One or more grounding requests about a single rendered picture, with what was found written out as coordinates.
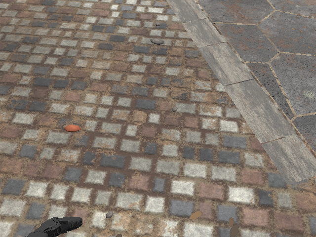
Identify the left robot hand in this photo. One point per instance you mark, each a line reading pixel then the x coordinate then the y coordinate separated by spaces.
pixel 56 226

